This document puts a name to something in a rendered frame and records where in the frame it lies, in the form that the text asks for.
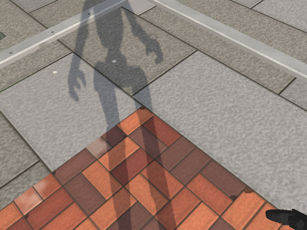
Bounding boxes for robot right hand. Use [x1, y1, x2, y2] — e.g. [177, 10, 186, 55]
[265, 209, 307, 230]

